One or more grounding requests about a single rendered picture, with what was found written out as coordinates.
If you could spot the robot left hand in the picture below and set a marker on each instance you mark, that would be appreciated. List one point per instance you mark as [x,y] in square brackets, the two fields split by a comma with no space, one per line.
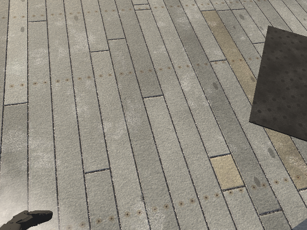
[25,220]

